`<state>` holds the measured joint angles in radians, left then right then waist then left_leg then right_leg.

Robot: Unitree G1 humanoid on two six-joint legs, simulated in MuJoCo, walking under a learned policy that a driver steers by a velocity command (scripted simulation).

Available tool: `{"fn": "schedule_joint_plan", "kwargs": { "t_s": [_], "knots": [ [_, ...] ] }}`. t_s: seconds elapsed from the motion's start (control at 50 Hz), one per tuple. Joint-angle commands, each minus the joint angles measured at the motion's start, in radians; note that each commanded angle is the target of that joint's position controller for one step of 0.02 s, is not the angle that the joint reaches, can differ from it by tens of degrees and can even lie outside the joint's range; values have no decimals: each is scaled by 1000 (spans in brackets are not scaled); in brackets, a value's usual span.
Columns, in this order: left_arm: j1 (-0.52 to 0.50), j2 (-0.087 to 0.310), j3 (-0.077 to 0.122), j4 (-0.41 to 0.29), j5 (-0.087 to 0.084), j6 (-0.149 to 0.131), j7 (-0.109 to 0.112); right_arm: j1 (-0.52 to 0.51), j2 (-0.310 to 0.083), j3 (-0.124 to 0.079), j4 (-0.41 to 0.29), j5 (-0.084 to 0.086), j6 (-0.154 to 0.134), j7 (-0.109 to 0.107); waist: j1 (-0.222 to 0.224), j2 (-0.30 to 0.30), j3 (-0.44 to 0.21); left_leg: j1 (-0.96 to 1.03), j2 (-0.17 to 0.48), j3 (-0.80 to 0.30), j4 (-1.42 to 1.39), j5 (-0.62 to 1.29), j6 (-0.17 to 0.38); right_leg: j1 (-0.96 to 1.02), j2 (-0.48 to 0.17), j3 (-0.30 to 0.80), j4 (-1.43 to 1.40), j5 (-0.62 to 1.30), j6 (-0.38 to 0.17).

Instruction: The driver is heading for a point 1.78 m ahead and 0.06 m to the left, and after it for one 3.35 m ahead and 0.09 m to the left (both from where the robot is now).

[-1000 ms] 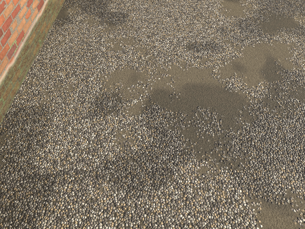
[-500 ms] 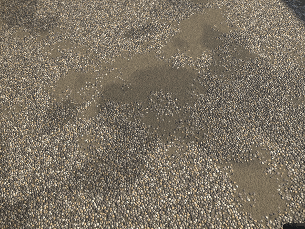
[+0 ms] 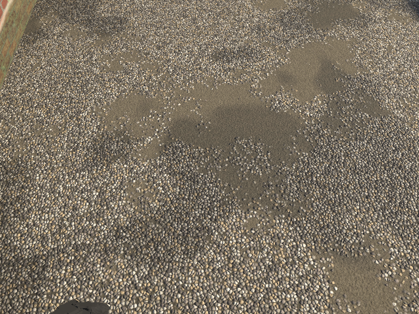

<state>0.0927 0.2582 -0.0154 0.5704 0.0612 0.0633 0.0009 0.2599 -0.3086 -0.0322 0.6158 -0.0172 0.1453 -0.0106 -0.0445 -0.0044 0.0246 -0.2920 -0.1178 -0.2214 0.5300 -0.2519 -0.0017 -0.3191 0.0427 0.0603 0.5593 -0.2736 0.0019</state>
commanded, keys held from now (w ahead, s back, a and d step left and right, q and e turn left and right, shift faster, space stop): w+q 0.36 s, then w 0.06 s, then w+e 0.58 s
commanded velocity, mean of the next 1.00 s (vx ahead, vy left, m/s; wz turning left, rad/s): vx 0.42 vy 0.00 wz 0.11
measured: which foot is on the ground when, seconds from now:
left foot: down 0.00-0.00, up 0.02-0.34, down 0.36-1.00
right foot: down 0.00-0.38, up 0.40-0.60, down 0.62-1.00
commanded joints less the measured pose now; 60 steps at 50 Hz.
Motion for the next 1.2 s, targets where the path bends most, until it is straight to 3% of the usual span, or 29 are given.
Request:
{"fn": "schedule_joint_plan", "kwargs": {
  "t_s": [0.02, 0.04, 0.08, 0.12, 0.16, 0.22, 0.28, 0.3, 0.34, 0.36, 0.38, 0.4, 0.42, 0.44, 0.46, 0.52, 0.6, 0.62, 0.64, 0.66, 0.68, 0.76, 0.82, 0.84, 0.88, 0.9, 1.0, 1.1, 1.2],
  "knots": [
    [176, 99, 23, -27, 10, 7, 12, -151, -9, -11, -135, 32, -27, -5, 126, -226, -124, -403, -39, 11, 210, -363, 14, 441, -276, 246, -177, 132, -45],
    [196, 160, 47, -16, -7, -3, 25, -118, -57, -25, -114, 5, -33, -15, 125, -232, -91, -410, -15, 26, 340, -360, -18, 311, -357, 365, -207, 228, -103],
    [109, 93, 27, -32, -19, -34, 28, -111, -81, -42, -84, 9, -41, -15, 60, -129, -78, -334, 24, 42, 503, -242, -47, 173, -326, 289, -217, 308, -158],
    [28, 49, 5, -47, -21, -65, 20, -119, -56, -33, -67, 7, -40, -6, 6, -146, -108, -255, 46, 67, 553, -153, -55, 115, -263, 161, -203, 440, -162],
    [70, 41, 5, -14, -32, -82, 13, -116, -35, -25, -45, -5, -28, -13, -13, -103, -123, -250, 66, 77, 502, -136, -30, 158, -260, 91, -140, 680, -159],
    [116, 74, 24, 1, -17, -64, 0, -173, 6, -6, -40, -20, -24, 5, 2, -85, -105, -274, 71, 85, 453, -119, 0, 175, -291, 54, -65, 875, -160],
    [116, 87, 37, -4, -7, -42, 0, -234, 25, 11, -50, -19, -26, 8, 26, -94, -114, -211, 96, 160, 328, -130, 23, 134, -287, -7, -45, 736, -169],
    [132, 74, 31, 4, -8, -45, 6, -229, 20, 16, -52, -3, -26, -4, 42, -114, -156, -127, 89, 197, 257, -177, 26, 126, -264, -33, -72, 520, -166],
    [90, 75, 32, -6, -23, -31, 12, -221, 53, 29, -60, -14, -30, -6, 20, -104, -154, -3, 79, 241, 104, -65, 52, 65, -239, -49, -50, 204, -138],
    [69, 73, 33, -16, -33, -21, 14, -178, 57, 30, -46, -28, -32, -4, 5, -64, -162, 101, 69, 242, 40, -39, 75, 6, -211, -64, -3, 54, -102],
    [62, 41, 21, -40, -30, -14, 10, -127, 11, 12, -18, -18, -29, 1, 2, 51, -158, 181, 129, 85, 21, -36, 121, -130, -112, -140, 134, -86, -41],
    [6, -3, 1, -99, -14, -6, 6, -105, -95, -20, -30, 29, -29, 4, -46, 293, -119, 98, 279, -242, -93, -79, 217, -285, 18, -224, 280, -321, 18],
    [-69, 32, 13, -120, -20, -5, 11, -111, -99, -23, -57, 16, -43, -2, -80, 281, -74, 114, 328, -326, -140, 4, 256, -374, 0, -104, 399, -334, 42],
    [-41, 41, 18, -107, -42, -14, 12, -139, -65, -12, -62, 0, -52, -13, -49, 229, -97, 75, 340, -295, -147, 46, 267, -356, -11, -65, 455, -290, 65],
    [6, 34, 16, -89, -43, -20, 12, -187, -16, 5, -67, -4, -63, -22, -8, 188, -116, 23, 314, -223, -158, 49, 242, -276, -23, -57, 438, -237, 71],
    [61, -2, 3, -58, -13, -21, 15, -293, 31, 30, -85, -4, -93, -14, 41, 169, -149, -87, 240, -58, -141, 189, 186, -21, 0, -96, 344, -172, 45],
    [92, -65, -20, -37, -13, 2, 7, -259, 44, 36, -61, 1, -81, -5, 35, 94, -111, -160, 223, 1, -105, -3, 127, 208, 29, -116, 70, -63, -14],
    [117, -65, -20, -29, -19, -5, 4, -255, 54, 37, -58, 4, -76, -7, 42, 25, -111, -177, 209, 1, -31, -71, 101, 254, -27, -33, -2, -34, -45],
    [105, -9, -6, -27, -37, -7, 6, -249, 86, 44, -75, 0, -72, -7, 15, -126, -97, -242, 114, 124, 77, -130, 50, 270, -109, 115, -32, 35, -75],
    [111, 62, 19, -40, -65, -9, 6, -289, 53, 40, -103, -13, -75, -7, 64, -205, -45, -277, 90, 205, 133, -162, 4, 165, -209, 305, -164, -22, -106],
    [101, 73, 21, -49, -75, -16, 10, -324, 22, 27, -116, -10, -80, -7, 76, -198, 4, -302, 90, 206, 167, -145, -22, 134, -232, 385, -208, -10, -121],
    [40, 51, 20, -69, -66, -24, 20, -315, 52, 33, -119, -12, -100, -5, 47, -126, -41, -186, 101, 195, 186, -100, -47, 84, -174, 355, -180, 122, -159],
    [-6, 47, 24, -80, -70, -10, 5, -290, 92, 50, -104, -37, -98, -9, 31, -86, -85, -38, 85, 227, 176, -48, -42, 19, -140, 333, -162, 218, -158],
    [-58, 42, 15, -109, -61, -7, -7, -283, 90, 51, -107, -25, -103, -4, 9, -73, -72, -5, 87, 226, 90, -26, -44, -15, -109, 312, -150, 111, -144],
    [-55, 36, 15, -112, -65, 1, -20, -269, 100, 53, -96, -38, -105, -6, 25, -29, -93, 131, 98, 250, 64, -3, -31, -82, -67, 289, -128, 27, -122],
    [-29, 16, 10, -111, -64, 3, -22, -289, 81, 46, -102, -37, -110, -6, 39, 41, -103, 156, 112, 236, 79, -16, -23, -113, -33, 244, -122, -44, -102],
    [-32, 7, 17, -117, -50, 6, -12, -259, 28, 38, -120, -21, -130, -12, 48, 154, -81, 169, 260, 91, -68, -56, 55, -143, 46, 107, 64, -53, -48],
    [-26, 17, 23, -98, -55, 5, -12, -280, 28, 33, -138, -17, -132, -16, 78, 47, -74, 140, 236, 195, -23, -19, 40, -98, 40, 120, 62, 29, -65],
    [-56, 62, 33, -107, -71, 19, -6, -264, 41, 28, -151, -20, -134, -6, 67, -99, -67, 186, 120, 312, 116, -3, -10, -161, 0, 319, -37, 165, -116]
  ]
}}
Next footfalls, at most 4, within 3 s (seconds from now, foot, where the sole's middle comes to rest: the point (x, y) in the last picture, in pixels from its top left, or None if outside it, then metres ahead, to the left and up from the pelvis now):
0.36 left None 0.04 0.13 -0.77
0.62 right None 0.05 -0.05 -0.77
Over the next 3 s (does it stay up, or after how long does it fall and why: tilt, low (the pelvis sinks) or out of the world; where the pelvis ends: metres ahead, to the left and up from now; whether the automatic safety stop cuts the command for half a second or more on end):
stays up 0.00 0.06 -0.01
